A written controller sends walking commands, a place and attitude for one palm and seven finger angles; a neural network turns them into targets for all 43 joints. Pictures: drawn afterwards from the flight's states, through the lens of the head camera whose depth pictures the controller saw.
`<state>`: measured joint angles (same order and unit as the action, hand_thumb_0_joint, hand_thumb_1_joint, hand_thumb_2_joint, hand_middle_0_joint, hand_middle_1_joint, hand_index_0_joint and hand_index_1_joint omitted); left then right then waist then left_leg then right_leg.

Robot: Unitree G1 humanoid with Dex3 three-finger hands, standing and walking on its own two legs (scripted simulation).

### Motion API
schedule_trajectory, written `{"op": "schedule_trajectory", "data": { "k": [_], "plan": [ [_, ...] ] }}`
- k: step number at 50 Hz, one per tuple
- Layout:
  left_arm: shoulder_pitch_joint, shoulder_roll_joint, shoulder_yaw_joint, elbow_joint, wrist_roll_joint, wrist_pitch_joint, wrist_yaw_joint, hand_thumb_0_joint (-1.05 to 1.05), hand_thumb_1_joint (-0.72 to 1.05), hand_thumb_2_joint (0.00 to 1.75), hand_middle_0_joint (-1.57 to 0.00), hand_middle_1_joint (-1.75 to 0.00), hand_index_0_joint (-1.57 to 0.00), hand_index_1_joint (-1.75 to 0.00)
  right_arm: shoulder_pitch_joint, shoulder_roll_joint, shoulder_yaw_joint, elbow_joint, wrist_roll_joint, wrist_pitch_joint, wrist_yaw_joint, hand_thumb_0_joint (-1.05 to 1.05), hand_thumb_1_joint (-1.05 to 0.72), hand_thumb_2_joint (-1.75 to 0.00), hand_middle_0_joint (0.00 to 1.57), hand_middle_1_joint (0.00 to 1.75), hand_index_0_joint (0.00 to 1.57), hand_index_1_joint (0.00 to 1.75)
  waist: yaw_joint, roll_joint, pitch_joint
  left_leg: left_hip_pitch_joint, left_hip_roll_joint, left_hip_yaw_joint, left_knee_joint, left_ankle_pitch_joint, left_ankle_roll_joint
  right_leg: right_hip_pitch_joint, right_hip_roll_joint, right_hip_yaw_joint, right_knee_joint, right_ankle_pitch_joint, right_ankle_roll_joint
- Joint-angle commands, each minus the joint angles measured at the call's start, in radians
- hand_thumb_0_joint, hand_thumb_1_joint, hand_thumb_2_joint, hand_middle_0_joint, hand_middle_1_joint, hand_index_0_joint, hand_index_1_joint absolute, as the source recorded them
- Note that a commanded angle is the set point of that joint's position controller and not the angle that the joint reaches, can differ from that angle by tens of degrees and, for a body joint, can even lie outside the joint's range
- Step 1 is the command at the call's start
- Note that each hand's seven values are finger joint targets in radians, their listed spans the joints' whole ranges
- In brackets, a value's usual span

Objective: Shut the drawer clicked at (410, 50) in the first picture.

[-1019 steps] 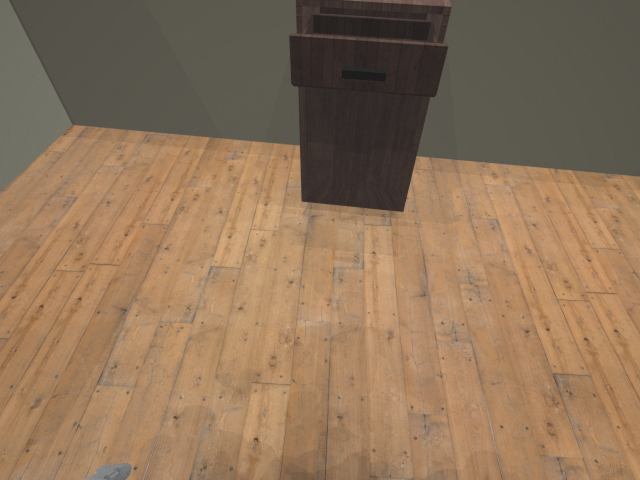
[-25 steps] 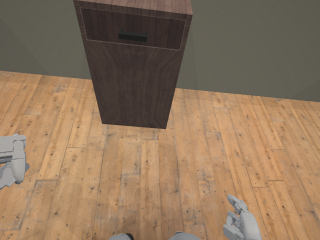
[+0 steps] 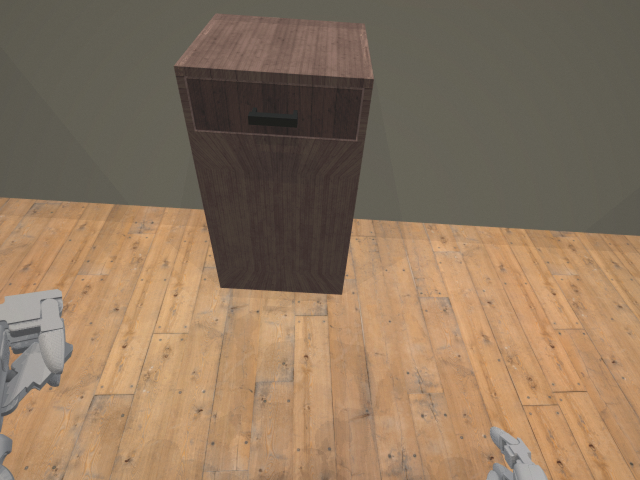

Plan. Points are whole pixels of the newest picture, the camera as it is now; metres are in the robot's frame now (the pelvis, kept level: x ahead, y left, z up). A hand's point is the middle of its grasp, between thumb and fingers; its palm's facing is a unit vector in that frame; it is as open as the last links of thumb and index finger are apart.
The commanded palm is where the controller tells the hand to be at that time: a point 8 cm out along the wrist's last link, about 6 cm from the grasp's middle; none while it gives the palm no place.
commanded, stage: stop stepping back and stand still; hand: left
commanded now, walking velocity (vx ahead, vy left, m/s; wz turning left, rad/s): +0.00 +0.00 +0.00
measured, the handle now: (274, 115) +0.94 +0.16 +0.00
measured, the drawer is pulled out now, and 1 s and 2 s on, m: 0.00 0.00 0.00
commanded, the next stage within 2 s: let the arm hang, fingers relaxed in 0.08 s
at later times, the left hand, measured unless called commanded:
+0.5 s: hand out of the picture +0.02 +0.20 -0.17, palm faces +0.08 -0.97 -0.21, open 3.2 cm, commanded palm none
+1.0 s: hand out of the picture -0.03 +0.21 -0.16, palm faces +0.07 -0.97 -0.25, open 7.1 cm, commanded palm none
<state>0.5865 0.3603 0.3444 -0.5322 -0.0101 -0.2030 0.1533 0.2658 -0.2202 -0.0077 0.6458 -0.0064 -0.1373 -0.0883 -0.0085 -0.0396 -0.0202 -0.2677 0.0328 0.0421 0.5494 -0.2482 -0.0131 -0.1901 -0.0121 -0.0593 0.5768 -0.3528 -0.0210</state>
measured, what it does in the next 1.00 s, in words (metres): stands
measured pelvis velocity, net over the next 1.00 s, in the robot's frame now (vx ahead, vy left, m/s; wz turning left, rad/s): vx -0.02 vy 0.01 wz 0.04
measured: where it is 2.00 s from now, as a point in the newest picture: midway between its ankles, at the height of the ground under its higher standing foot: outside the picture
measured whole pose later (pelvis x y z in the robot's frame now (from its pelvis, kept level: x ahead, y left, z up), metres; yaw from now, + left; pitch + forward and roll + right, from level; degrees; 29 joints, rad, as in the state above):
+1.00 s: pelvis -0.02 +0.01 +0.01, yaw +2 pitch -2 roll +0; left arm 0.28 0.19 0.02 1.13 0.01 0.01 0.02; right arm 0.26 -0.17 -0.02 1.10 -0.02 0.02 -0.02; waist 0.00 0.04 0.05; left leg -0.25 0.01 0.01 0.44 -0.16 0.00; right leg -0.16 -0.03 -0.10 0.47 -0.27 -0.01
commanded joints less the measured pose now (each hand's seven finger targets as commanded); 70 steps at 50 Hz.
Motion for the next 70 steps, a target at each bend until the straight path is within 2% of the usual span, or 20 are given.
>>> {"op": "schedule_trajectory", "data": {
  "k": [1,3,4,6,8,9,10,12,14,16,18,20,22,25,26,31,38,48,56,70],
  "plan": [
    [0.007,0.163,0.134,-0.214,-0.012,-0.092,0.021,0.0,0.9,0.9,-1.4,-1.6,-1.4,-1.6,-0.111,-0.104,-0.036,-0.161,0.006,-0.058,0.012,0.0,-0.9,-0.9,0.2,0.3,0.2,0.3,0.007,0.128,0.033,-0.094,0.059,-0.092,-0.138,-0.049,0.061,0.022,-0.031,0.094,-0.168,0.096,-0.003],
    [0.038,0.158,0.134,-0.169,-0.029,-0.09,0.015,0.0,0.9,0.9,-1.4,-1.6,-1.4,-1.6,-0.102,-0.095,-0.04,-0.161,0.009,-0.043,0.022,0.0,-0.9,-0.9,0.2,0.3,0.2,0.3,-0.003,-0.024,0.006,-0.051,0.011,-0.029,0.007,0.018,0.035,-0.017,-0.121,0.21,-0.244,0.124,-0.038],
    [0.051,0.156,0.134,-0.153,-0.035,-0.085,0.014,0.0,0.9,0.9,-1.4,-1.6,-1.4,-1.6,-0.1,-0.091,-0.041,-0.158,0.012,-0.034,0.025,0.0,-0.9,-0.9,0.2,0.3,0.2,0.3,-0.007,-0.062,-0.005,-0.038,0.004,-0.018,0.044,0.035,0.029,-0.026,-0.155,0.236,-0.259,0.165,-0.055],
    [0.06,0.139,0.123,-0.134,-0.041,-0.076,0.013,0.0,0.9,0.9,-1.4,-1.6,-1.4,-1.6,-0.103,-0.092,-0.04,-0.161,0.014,-0.02,0.026,0.0,-0.9,-0.9,0.2,0.3,0.2,0.3,-0.011,-0.032,-0.016,-0.011,0.006,-0.02,0.015,0.075,0.026,-0.016,-0.159,0.207,-0.238,0.265,-0.056],
    [0.049,0.149,0.122,-0.157,-0.039,-0.075,0.008,0.0,0.9,0.9,-1.4,-1.6,-1.4,-1.6,-0.12,-0.093,-0.034,-0.167,0.014,-0.014,0.021,0.0,-0.9,-0.9,0.2,0.3,0.2,0.3,-0.007,0.006,-0.018,0.059,0.03,-0.037,-0.067,0.173,0.035,-0.037,-0.101,0.132,-0.192,0.295,-0.018],
    [-0.1,0.053,-0.234,0.618,0.068,0.096,-0.132,0.0,0.9,0.9,-1.4,-1.6,-1.4,-1.6,-0.157,-0.258,-0.082,0.064,0.004,-0.043,0.112,0.0,-0.9,-0.9,0.2,0.3,0.2,0.3,-0.035,0.061,-0.028,0.005,0.08,-0.097,0.081,0.452,0.046,-0.129,-0.132,0.016,0.051,0.5,-0.005],
    [-0.097,-0.007,-0.222,0.626,0.046,0.174,-0.147,0.0,0.9,0.9,-1.36,-1.56,-1.36,-1.56,-0.088,-0.201,-0.083,0.044,0.014,0.022,0.105,0.0,-0.9,-0.9,0.2,0.3,0.2,0.3,-0.015,0.074,-0.069,0.01,0.087,-0.097,0.034,0.458,0.06,-0.102,-0.087,0.031,0.058,0.376,0.011],
    [-0.12,-0.048,-0.242,0.666,0.045,0.2,-0.151,0.0,0.9,0.9,-1.28,-1.47,-1.28,-1.47,-0.104,-0.173,-0.059,0.036,0.001,0.053,0.093,0.0,-0.9,-0.9,0.2,0.3,0.2,0.3,0.007,0.06,-0.051,-0.094,0.127,-0.157,-0.021,0.32,0.094,-0.085,-0.061,0.014,0.063,0.173,0.023],
    [-0.175,-0.016,-0.242,0.771,0.049,0.199,-0.152,0.0,0.9,0.9,-1.2,-1.38,-1.2,-1.38,-0.113,-0.163,-0.04,0.029,-0.011,0.077,0.089,0.0,-0.9,-0.9,0.2,0.3,0.2,0.3,0.022,-0.09,-0.027,-0.139,0.094,-0.171,-0.017,0.243,0.095,-0.035,-0.069,0.034,-0.011,0.212,0.006],
    [-0.236,0.022,-0.246,0.893,0.052,0.197,-0.148,0.0,0.9,0.9,-1.12,-1.3,-1.12,-1.3,-0.103,-0.144,-0.039,0.047,-0.015,0.096,0.085,0.0,-0.9,-0.9,0.2,0.3,0.2,0.3,0.007,-0.267,-0.05,-0.076,0.019,-0.093,0.069,0.209,0.058,-0.047,-0.147,0.085,-0.079,0.352,-0.043],
    [-0.276,0.025,-0.257,1.017,0.044,0.202,-0.141,0.0,0.9,0.9,-1.04,-1.21,-1.04,-1.21,-0.092,-0.128,-0.038,0.082,-0.023,0.121,0.08,0.0,-0.9,-0.9,0.2,0.3,0.2,0.3,0.0,-0.217,-0.037,-0.024,-0.009,-0.056,0.095,0.157,0.046,-0.073,-0.188,0.1,-0.108,0.386,-0.079],
    [-0.303,0.008,-0.275,1.118,0.036,0.207,-0.134,0.0,0.9,0.9,-0.96,-1.12,-0.96,-1.12,-0.075,-0.113,-0.029,0.127,-0.027,0.133,0.08,0.0,-0.9,-0.9,0.2,0.3,0.2,0.3,-0.013,-0.001,-0.037,0.041,0.016,-0.08,0.023,0.251,0.047,-0.091,-0.149,0.071,-0.083,0.283,-0.055],
    [-0.287,-0.011,-0.287,1.21,0.029,0.213,-0.131,0.0,0.9,0.9,-0.88,-1.04,-0.88,-1.04,-0.078,-0.117,-0.022,0.162,-0.026,0.135,0.078,0.0,-0.9,-0.9,0.2,0.3,0.2,0.3,0.005,0.211,-0.014,-0.005,0.059,-0.152,-0.073,0.252,0.069,-0.04,-0.086,0.037,-0.082,0.135,-0.013],
    [-0.241,-0.028,-0.29,1.349,0.022,0.214,-0.131,0.0,0.9,0.9,-0.76,-0.91,-0.76,-0.91,-0.081,-0.096,-0.021,0.209,-0.022,0.147,0.071,0.0,-0.9,-0.9,0.2,0.3,0.2,0.3,0.02,0.304,0.036,-0.063,0.054,-0.161,-0.15,0.035,0.064,-0.002,-0.073,0.037,-0.151,0.04,-0.021],
    [-0.245,-0.013,-0.29,1.379,0.025,0.212,-0.133,0.0,0.9,0.9,-0.72,-0.86,-0.72,-0.86,-0.069,-0.106,-0.024,0.217,-0.019,0.15,0.069,0.0,-0.9,-0.9,0.2,0.3,0.2,0.3,0.018,0.251,0.044,-0.052,0.053,-0.165,-0.148,0.016,0.061,-0.004,-0.072,0.038,-0.172,0.044,-0.026],
    [-0.256,-0.016,-0.297,1.495,0.025,0.206,-0.138,0.0,0.9,0.9,-0.52,-0.65,-0.52,-0.65,0.001,-0.11,-0.037,0.285,-0.015,0.157,0.065,0.0,-0.9,-0.9,0.2,0.3,0.2,0.3,0.002,0.127,0.058,-0.016,0.056,-0.172,-0.192,-0.111,0.058,-0.04,-0.075,0.035,-0.225,-0.036,-0.038],
    [-0.237,-0.027,-0.306,1.594,0.025,0.201,-0.134,0.0,0.9,0.9,-0.24,-0.34,-0.24,-0.34,0.03,-0.105,-0.04,0.36,-0.012,0.153,0.061,0.0,-0.9,-0.9,0.2,0.3,0.2,0.3,0.004,0.029,0.097,0.014,0.055,-0.154,-0.217,-0.099,0.06,-0.072,-0.085,0.044,-0.254,-0.061,-0.039],
    [-0.256,-0.041,-0.307,1.639,0.021,0.195,-0.126,0.0,0.9,0.9,-0.2,-0.3,-0.2,-0.3,0.045,-0.06,-0.028,0.429,-0.013,0.148,0.061,0.0,-0.9,-0.9,0.2,0.3,0.2,0.3,0.004,0.029,0.134,0.036,0.047,-0.11,-0.195,0.022,0.05,-0.084,-0.101,0.051,-0.264,-0.026,-0.038],
    [-0.278,-0.058,-0.305,1.643,0.019,0.189,-0.12,0.0,0.9,0.9,-0.2,-0.3,-0.2,-0.3,0.048,-0.039,-0.023,0.452,-0.013,0.141,0.058,0.0,-0.9,-0.9,0.2,0.3,0.2,0.3,0.007,0.057,0.107,0.05,0.053,-0.096,-0.172,0.159,0.042,-0.027,-0.103,0.046,-0.254,0.095,-0.033],
    [-0.287,-0.085,-0.304,1.653,0.016,0.187,-0.116,0.0,0.9,0.9,-0.2,-0.3,-0.2,-0.3,0.045,-0.022,-0.022,0.47,-0.012,0.141,0.048,0.0,-0.9,-0.9,0.2,0.3,0.2,0.3,0.003,0.052,0.085,0.085,0.061,-0.081,-0.162,0.218,0.034,0.021,-0.107,0.038,-0.258,0.221,-0.028]
  ]
}}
